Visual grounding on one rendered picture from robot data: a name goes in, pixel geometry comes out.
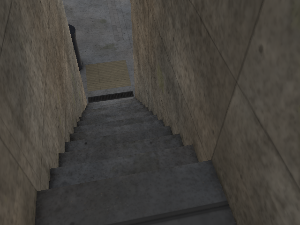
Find stairs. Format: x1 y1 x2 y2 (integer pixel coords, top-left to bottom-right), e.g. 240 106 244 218
49 97 199 189

